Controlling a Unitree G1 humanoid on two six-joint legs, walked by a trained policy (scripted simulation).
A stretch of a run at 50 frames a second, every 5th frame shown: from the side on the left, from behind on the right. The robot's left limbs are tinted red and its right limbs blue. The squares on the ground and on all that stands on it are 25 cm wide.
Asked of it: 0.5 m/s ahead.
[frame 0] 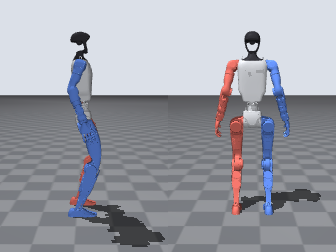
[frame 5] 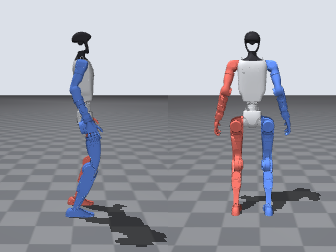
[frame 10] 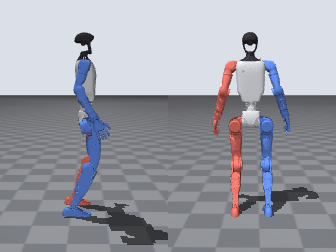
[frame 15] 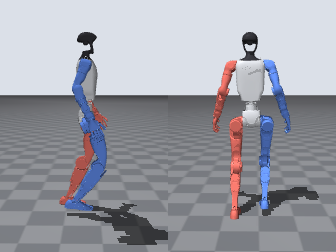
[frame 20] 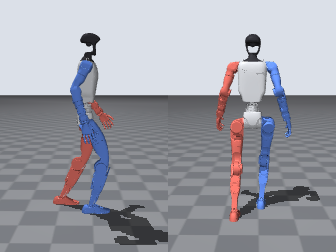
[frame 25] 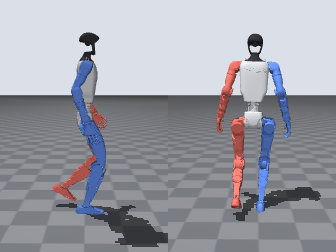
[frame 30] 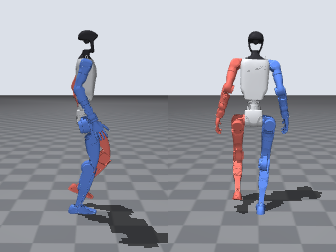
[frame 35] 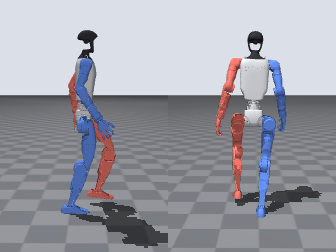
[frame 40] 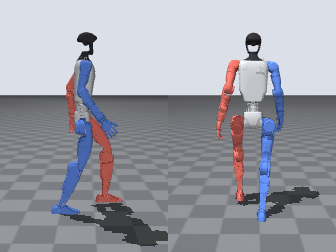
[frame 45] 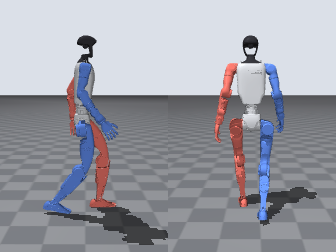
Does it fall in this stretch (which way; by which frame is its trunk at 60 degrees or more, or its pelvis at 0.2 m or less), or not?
no
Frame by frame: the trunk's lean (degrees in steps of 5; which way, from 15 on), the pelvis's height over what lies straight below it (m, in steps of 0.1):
0: 5, 0.8
5: 5, 0.8
10: 5, 0.8
15: 0, 0.8
20: 5, 0.8
25: 5, 0.8
30: 5, 0.8
35: 5, 0.8
40: 5, 0.8
45: 5, 0.7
